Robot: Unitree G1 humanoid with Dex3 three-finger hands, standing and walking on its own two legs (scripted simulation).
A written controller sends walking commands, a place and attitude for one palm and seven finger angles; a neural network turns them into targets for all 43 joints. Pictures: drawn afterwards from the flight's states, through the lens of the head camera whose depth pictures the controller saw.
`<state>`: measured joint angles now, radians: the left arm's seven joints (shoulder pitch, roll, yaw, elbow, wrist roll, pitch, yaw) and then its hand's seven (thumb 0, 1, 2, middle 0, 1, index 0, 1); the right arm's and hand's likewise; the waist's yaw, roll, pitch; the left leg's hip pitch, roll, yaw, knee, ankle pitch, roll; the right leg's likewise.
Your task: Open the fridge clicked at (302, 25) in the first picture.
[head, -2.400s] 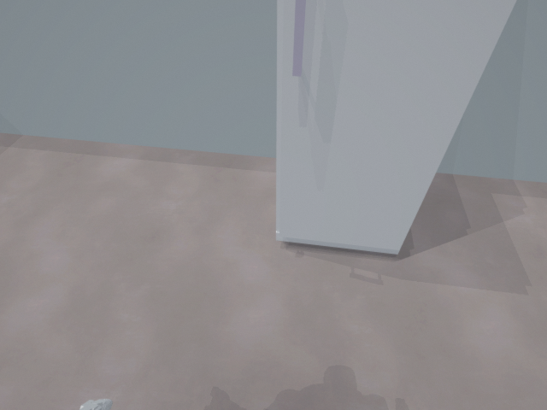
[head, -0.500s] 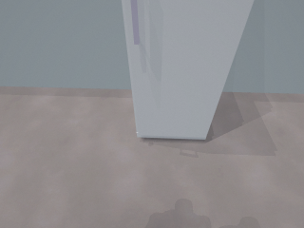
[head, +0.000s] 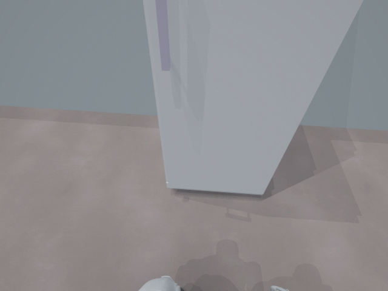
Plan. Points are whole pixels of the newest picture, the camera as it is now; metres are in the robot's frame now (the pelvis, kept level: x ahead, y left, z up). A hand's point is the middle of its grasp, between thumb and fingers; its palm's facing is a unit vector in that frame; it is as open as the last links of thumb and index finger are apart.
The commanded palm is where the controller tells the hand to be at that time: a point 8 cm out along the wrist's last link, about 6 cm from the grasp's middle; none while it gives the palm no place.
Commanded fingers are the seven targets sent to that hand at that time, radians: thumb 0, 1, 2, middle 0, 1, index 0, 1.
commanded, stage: take the last steps up to it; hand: left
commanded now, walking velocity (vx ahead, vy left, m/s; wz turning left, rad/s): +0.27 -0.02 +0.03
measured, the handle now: out of the picture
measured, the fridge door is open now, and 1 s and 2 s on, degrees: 0 0 0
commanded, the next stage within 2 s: come to a stop and stand still in 0.26 s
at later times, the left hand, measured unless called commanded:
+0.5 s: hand (142, 243) +0.25 +0.16 -0.16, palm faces -0.02 -0.98 -0.19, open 7.3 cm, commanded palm none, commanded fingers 0.00 0.90 0.90 -0.20 -0.30 -0.20 -0.30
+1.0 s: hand (108, 265) +0.19 +0.24 -0.17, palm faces +0.09 -0.98 -0.18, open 7.4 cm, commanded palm none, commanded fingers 0.00 0.90 0.90 -0.20 -0.30 -0.20 -0.30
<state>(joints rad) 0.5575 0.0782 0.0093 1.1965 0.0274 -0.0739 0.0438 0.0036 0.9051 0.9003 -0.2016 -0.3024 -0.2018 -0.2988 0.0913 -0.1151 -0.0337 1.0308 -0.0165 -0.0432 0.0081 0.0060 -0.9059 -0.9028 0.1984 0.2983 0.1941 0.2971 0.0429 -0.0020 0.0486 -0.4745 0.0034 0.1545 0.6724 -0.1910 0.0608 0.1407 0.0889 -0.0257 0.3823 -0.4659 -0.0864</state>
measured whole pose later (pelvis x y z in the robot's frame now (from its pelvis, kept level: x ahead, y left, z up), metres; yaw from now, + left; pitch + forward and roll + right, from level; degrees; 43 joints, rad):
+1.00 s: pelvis +0.15 +0.04 +0.02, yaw +1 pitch -2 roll -2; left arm 0.24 0.23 0.08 1.01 0.03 0.07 0.02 0.00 0.91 0.90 -0.20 -0.30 -0.20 -0.30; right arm 0.25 -0.13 -0.03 0.99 -0.03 0.01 -0.02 0.00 -0.91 -0.90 0.20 0.30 0.19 0.30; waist 0.01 -0.07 0.00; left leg -0.24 0.02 0.04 0.57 -0.30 0.03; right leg -0.49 -0.01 0.04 0.93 -0.33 0.03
